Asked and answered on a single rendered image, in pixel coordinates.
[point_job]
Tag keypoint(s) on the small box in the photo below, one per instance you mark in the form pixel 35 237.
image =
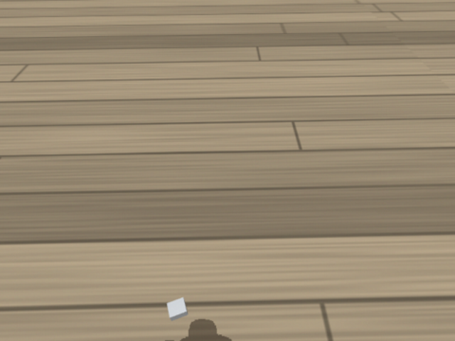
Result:
pixel 177 309

